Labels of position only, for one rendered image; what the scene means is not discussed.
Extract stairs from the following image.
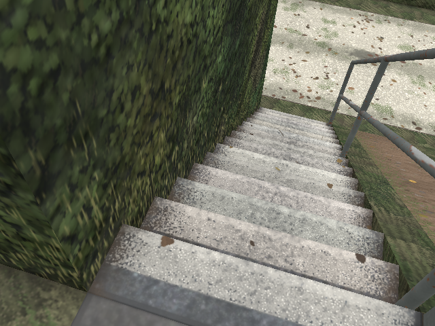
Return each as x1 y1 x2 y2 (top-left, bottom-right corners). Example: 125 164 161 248
140 107 399 304

